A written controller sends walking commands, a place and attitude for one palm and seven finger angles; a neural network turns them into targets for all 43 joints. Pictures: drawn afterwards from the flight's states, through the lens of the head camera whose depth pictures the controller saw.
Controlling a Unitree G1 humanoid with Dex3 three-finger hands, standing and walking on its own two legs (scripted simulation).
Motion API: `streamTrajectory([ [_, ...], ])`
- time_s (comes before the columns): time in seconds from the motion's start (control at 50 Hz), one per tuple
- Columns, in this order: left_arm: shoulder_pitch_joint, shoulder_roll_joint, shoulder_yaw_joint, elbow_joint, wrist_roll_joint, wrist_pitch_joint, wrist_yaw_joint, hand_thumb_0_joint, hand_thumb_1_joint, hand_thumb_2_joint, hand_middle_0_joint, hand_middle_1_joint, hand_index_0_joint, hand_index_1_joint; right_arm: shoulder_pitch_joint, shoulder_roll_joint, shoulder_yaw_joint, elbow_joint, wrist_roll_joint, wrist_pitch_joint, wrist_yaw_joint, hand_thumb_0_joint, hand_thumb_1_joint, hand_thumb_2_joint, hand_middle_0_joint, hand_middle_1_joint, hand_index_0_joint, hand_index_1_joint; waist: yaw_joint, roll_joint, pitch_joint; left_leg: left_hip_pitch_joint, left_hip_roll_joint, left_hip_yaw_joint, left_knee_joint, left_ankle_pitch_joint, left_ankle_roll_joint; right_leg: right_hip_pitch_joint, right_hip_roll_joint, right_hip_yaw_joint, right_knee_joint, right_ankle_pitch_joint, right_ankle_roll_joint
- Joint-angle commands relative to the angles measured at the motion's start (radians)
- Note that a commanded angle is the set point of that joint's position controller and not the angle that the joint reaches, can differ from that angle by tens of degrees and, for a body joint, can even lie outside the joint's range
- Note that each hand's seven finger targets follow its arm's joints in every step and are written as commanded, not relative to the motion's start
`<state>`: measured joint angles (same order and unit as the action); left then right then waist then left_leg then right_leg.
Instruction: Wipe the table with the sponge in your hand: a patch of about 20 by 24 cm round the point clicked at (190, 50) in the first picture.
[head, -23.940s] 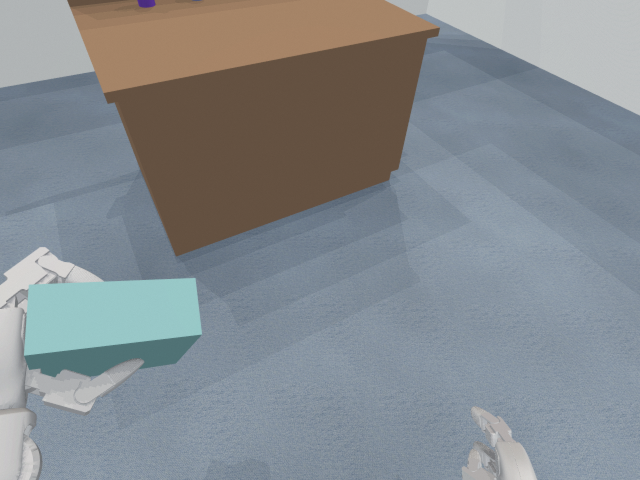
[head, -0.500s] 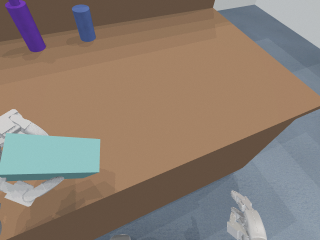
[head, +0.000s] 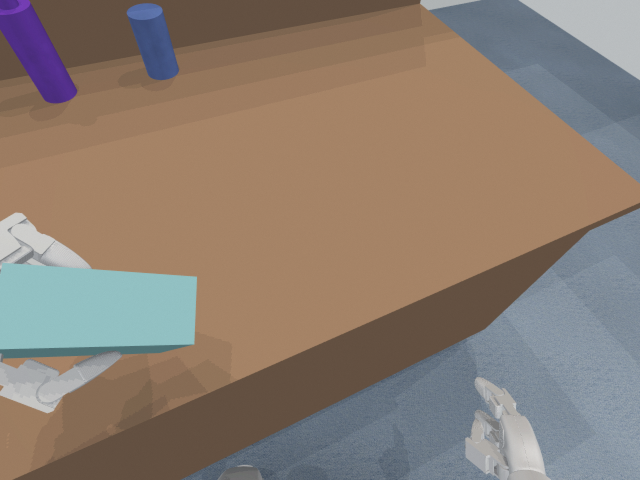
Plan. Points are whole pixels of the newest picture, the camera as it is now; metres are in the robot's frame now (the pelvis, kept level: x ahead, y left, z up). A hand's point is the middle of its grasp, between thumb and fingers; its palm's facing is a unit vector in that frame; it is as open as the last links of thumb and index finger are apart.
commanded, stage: shuffle to correct the standing spot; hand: left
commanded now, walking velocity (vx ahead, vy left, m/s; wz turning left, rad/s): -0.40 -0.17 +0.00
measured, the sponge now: (126, 318) +0.24 +0.19 +0.14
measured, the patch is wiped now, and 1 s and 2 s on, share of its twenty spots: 0.00 0.00 0.00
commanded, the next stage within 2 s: none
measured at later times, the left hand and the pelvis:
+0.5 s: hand (17, 344) +0.20 +0.26 +0.16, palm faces +0.33 -0.84 -0.43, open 10.0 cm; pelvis -0.02 +0.01 +0.00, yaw +1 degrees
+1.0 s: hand (39, 332) +0.21 +0.24 +0.18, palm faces +0.28 -0.82 -0.51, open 10.0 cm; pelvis -0.01 +0.00 +0.00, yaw +1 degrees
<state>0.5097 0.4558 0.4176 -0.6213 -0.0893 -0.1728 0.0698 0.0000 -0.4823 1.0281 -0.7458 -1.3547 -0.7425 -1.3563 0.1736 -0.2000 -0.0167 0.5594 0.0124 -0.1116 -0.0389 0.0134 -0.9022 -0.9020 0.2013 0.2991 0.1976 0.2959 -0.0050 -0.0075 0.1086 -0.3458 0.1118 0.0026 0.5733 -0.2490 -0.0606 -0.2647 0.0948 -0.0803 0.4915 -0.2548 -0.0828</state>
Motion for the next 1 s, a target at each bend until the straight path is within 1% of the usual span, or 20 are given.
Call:
streamTrajectory([
  [0.0, -0.015, 0.173, 0.174, -0.206, -0.004, -0.106, 0.027, 0.000, 0.100, 1.300, -1.200, -1.600, -1.200, -1.600, -0.034, -0.120, -0.055, -0.139, -0.002, -0.058, -0.012, 0.000, -0.900, -0.900, 0.200, 0.300, 0.200, 0.300, 0.005, 0.042, -0.269, 0.113, 0.066, -0.055, 0.030, 0.274, 0.081, 0.059, -0.223, 0.159, -0.074, 0.443, 0.057],
  [0.04, 0.000, 0.164, 0.168, -0.199, -0.003, -0.115, 0.032, 0.000, 0.100, 1.300, -1.200, -1.600, -1.200, -1.600, -0.040, -0.118, -0.051, -0.131, 0.002, -0.064, -0.011, 0.000, -0.900, -0.900, 0.200, 0.300, 0.200, 0.300, -0.002, 0.047, -0.277, 0.129, 0.043, -0.046, 0.039, 0.245, 0.075, 0.031, -0.242, 0.177, -0.070, 0.461, 0.034],
  [0.08, -0.003, 0.170, 0.175, -0.210, 0.002, -0.132, 0.028, 0.000, 0.100, 1.300, -1.200, -1.600, -1.200, -1.600, -0.041, -0.122, -0.055, -0.131, -0.005, -0.071, -0.014, 0.000, -0.900, -0.900, 0.200, 0.300, 0.200, 0.300, 0.006, 0.042, -0.269, 0.109, 0.060, -0.072, 0.006, 0.210, 0.090, 0.014, -0.226, 0.165, -0.063, 0.383, 0.052],
  [0.16, 0.039, 0.136, 0.151, -0.185, -0.012, -0.108, 0.027, 0.000, 0.100, 1.300, -1.200, -1.600, -1.200, -1.600, -0.035, -0.122, -0.042, -0.139, -0.002, -0.060, -0.012, 0.000, -0.900, -0.900, 0.200, 0.300, 0.200, 0.300, 0.001, 0.073, -0.254, 0.052, 0.080, -0.102, -0.071, -0.034, 0.100, -0.003, -0.185, 0.151, -0.073, 0.097, 0.053],
  [0.2, 0.009, 0.161, 0.169, -0.204, -0.010, -0.099, 0.031, 0.000, 0.100, 1.300, -1.200, -1.600, -1.200, -1.600, -0.036, -0.127, -0.046, -0.149, -0.001, -0.065, -0.015, 0.000, -0.900, -0.900, 0.200, 0.300, 0.200, 0.300, 0.001, 0.070, -0.222, 0.007, 0.087, -0.114, -0.090, -0.148, 0.102, -0.010, -0.179, 0.157, -0.081, 0.014, 0.057],
  [0.26, -0.011, 0.125, 0.120, -0.207, -0.011, -0.082, 0.035, 0.000, 0.100, 1.300, -1.200, -1.600, -1.200, -1.600, -0.026, -0.129, -0.033, -0.146, -0.003, -0.062, -0.016, 0.000, -0.900, -0.900, 0.200, 0.300, 0.200, 0.300, -0.005, 0.109, -0.205, 0.028, 0.079, -0.114, -0.114, -0.220, 0.102, -0.051, -0.160, 0.148, -0.112, -0.075, 0.046],
  [0.32, -0.061, 0.131, 0.113, -0.213, -0.002, -0.067, 0.038, 0.000, 0.100, 1.300, -1.200, -1.600, -1.200, -1.600, -0.021, -0.135, -0.040, -0.150, -0.002, -0.071, -0.015, 0.000, -0.900, -0.900, 0.200, 0.300, 0.200, 0.300, -0.003, 0.105, -0.191, 0.015, 0.089, -0.131, -0.130, -0.208, 0.101, -0.029, -0.153, 0.147, -0.103, -0.054, 0.045],
  [0.36, -0.072, 0.104, 0.081, -0.205, -0.002, -0.065, 0.041, 0.000, 0.100, 1.300, -1.200, -1.600, -1.200, -1.600, -0.024, -0.129, -0.025, -0.140, -0.004, -0.070, -0.013, 0.000, -0.900, -0.900, 0.200, 0.300, 0.200, 0.300, -0.007, 0.151, -0.189, 0.012, 0.099, -0.142, -0.174, -0.217, 0.108, -0.004, -0.129, 0.112, -0.090, -0.050, 0.056],
  [0.38, -0.086, 0.124, 0.096, -0.211, 0.005, -0.061, 0.041, 0.000, 0.100, 1.300, -1.200, -1.600, -1.200, -1.600, -0.027, -0.134, -0.037, -0.148, -0.001, -0.075, -0.013, 0.000, -0.900, -0.900, 0.200, 0.300, 0.200, 0.300, -0.002, 0.155, -0.178, 0.008, 0.111, -0.152, -0.178, -0.201, 0.110, 0.006, -0.129, 0.119, -0.085, -0.031, 0.058],
  [0.46, -0.074, 0.097, 0.065, -0.192, 0.007, -0.057, 0.041, 0.000, 0.100, 1.300, -1.200, -1.600, -1.200, -1.600, -0.026, -0.125, -0.024, -0.138, -0.002, -0.069, -0.005, 0.000, -0.900, -0.900, 0.200, 0.300, 0.200, 0.300, -0.004, 0.165, -0.182, 0.023, 0.102, -0.139, -0.181, -0.159, 0.108, 0.034, -0.120, 0.095, -0.099, 0.011, 0.056],
  [0.52, -0.068, 0.115, 0.084, -0.185, 0.005, -0.049, 0.039, 0.000, 0.100, 1.300, -1.200, -1.600, -1.200, -1.600, -0.018, -0.126, -0.041, -0.143, 0.003, -0.066, 0.001, 0.000, -0.900, -0.900, 0.200, 0.300, 0.200, 0.300, -0.003, 0.103, -0.190, 0.047, 0.082, -0.112, -0.120, -0.078, 0.093, 0.040, -0.149, 0.130, -0.120, 0.087, 0.035],
  [0.62, -0.037, 0.135, 0.108, -0.178, -0.010, -0.045, 0.037, 0.000, 0.100, 1.300, -1.200, -1.600, -1.200, -1.600, -0.021, -0.124, -0.043, -0.142, 0.005, -0.053, 0.001, 0.000, -0.900, -0.900, 0.200, 0.300, 0.200, 0.300, -0.006, 0.065, -0.229, 0.105, 0.059, -0.079, -0.053, 0.077, 0.081, 0.038, -0.181, 0.152, -0.116, 0.213, 0.016],
  [0.74, -0.019, 0.156, 0.128, -0.217, -0.021, -0.047, 0.035, 0.000, 0.100, 1.300, -1.200, -1.600, -1.200, -1.600, -0.046, -0.121, -0.041, -0.150, 0.013, -0.042, -0.006, 0.000, -0.900, -0.900, 0.200, 0.300, 0.200, 0.300, -0.006, 0.082, -0.243, 0.148, 0.071, -0.073, -0.023, 0.307, 0.077, 0.050, -0.196, 0.143, -0.083, 0.392, 0.021],
  [0.76, -0.008, 0.134, 0.116, -0.207, -0.020, -0.055, 0.032, 0.000, 0.100, 1.300, -1.200, -1.600, -1.200, -1.600, -0.039, -0.121, -0.037, -0.147, 0.007, -0.038, -0.004, 0.000, -0.900, -0.900, 0.200, 0.300, 0.200, 0.300, -0.003, 0.097, -0.249, 0.142, 0.078, -0.071, -0.026, 0.317, 0.081, 0.054, -0.189, 0.126, -0.079, 0.378, 0.030],
  [0.78, -0.022, 0.158, 0.136, -0.228, -0.014, -0.062, 0.033, 0.000, 0.100, 1.300, -1.200, -1.600, -1.200, -1.600, -0.042, -0.124, -0.046, -0.154, 0.008, -0.044, -0.006, 0.000, -0.900, -0.900, 0.200, 0.300, 0.200, 0.300, 0.002, 0.096, -0.238, 0.137, 0.085, -0.083, -0.023, 0.340, 0.081, 0.050, -0.191, 0.133, -0.079, 0.398, 0.039],
  [0.86, 0.010, 0.141, 0.138, -0.205, -0.010, -0.086, 0.035, 0.000, 0.100, 1.300, -1.200, -1.600, -1.200, -1.600, -0.042, -0.116, -0.041, -0.140, 0.002, -0.043, -0.008, 0.000, -0.900, -0.900, 0.200, 0.300, 0.200, 0.300, 0.000, 0.094, -0.263, 0.135, 0.080, -0.066, -0.007, 0.331, 0.084, 0.052, -0.201, 0.127, -0.077, 0.407, 0.049],
  [0.88, -0.009, 0.172, 0.170, -0.219, -0.004, -0.096, 0.038, 0.000, 0.100, 1.300, -1.200, -1.600, -1.200, -1.600, -0.043, -0.121, -0.052, -0.139, 0.002, -0.050, -0.011, 0.000, -0.900, -0.900, 0.200, 0.300, 0.200, 0.300, 0.003, 0.069, -0.267, 0.123, 0.079, -0.072, 0.009, 0.319, 0.082, 0.056, -0.211, 0.136, -0.078, 0.427, 0.054],
  [0.92, -0.003, 0.165, 0.168, -0.213, 0.000, -0.111, 0.039, 0.000, 0.100, 1.300, -1.200, -1.600, -1.200, -1.600, -0.035, -0.121, -0.055, -0.134, 0.001, -0.055, -0.011, 0.000, -0.900, -0.900, 0.200, 0.300, 0.200, 0.300, 0.000, 0.047, -0.280, 0.121, 0.053, -0.057, 0.051, 0.269, 0.074, 0.039, -0.240, 0.156, -0.081, 0.466, 0.042],
  [0.96, 0.025, 0.137, 0.145, -0.197, -0.003, -0.116, 0.042, 0.000, 0.100, 1.300, -1.200, -1.600, -1.200, -1.600, -0.036, -0.116, -0.045, -0.126, -0.003, -0.054, -0.011, 0.000, -0.900, -0.900, 0.200, 0.300, 0.200, 0.300, -0.004, 0.051, -0.287, 0.115, 0.051, -0.066, 0.018, 0.237, 0.079, 0.023, -0.236, 0.145, -0.071, 0.402, 0.030],
  [0.98, 0.018, 0.164, 0.173, -0.211, -0.001, -0.118, 0.042, 0.000, 0.100, 1.300, -1.200, -1.600, -1.200, -1.600, -0.043, -0.123, -0.056, -0.131, 0.001, -0.061, -0.012, 0.000, -0.900, -0.900, 0.200, 0.300, 0.200, 0.300, 0.001, 0.054, -0.279, 0.118, 0.058, -0.073, 0.017, 0.197, 0.083, 0.003, -0.232, 0.157, -0.073, 0.362, 0.042],
])
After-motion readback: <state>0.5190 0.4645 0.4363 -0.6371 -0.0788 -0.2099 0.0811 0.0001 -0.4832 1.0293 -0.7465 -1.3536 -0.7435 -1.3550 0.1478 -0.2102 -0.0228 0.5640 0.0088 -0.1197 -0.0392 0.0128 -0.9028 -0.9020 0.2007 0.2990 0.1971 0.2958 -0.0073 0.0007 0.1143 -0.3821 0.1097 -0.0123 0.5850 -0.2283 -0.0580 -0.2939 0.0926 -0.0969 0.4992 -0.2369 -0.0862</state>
